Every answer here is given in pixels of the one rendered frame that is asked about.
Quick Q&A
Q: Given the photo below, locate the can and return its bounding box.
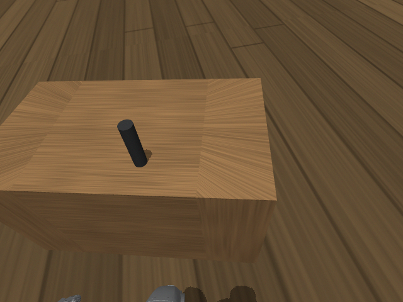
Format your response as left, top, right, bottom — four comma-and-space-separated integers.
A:
117, 120, 147, 167

